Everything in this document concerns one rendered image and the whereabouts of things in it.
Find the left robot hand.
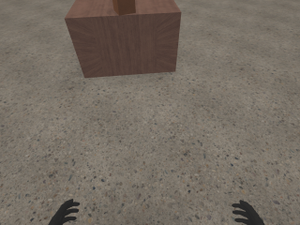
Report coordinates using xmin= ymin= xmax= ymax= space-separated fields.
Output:
xmin=48 ymin=199 xmax=80 ymax=225

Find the pedestal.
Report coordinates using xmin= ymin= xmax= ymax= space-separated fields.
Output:
xmin=65 ymin=0 xmax=182 ymax=78

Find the right robot hand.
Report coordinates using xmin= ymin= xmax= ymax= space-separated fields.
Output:
xmin=232 ymin=200 xmax=265 ymax=225

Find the carton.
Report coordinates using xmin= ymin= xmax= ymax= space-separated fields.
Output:
xmin=112 ymin=0 xmax=136 ymax=16

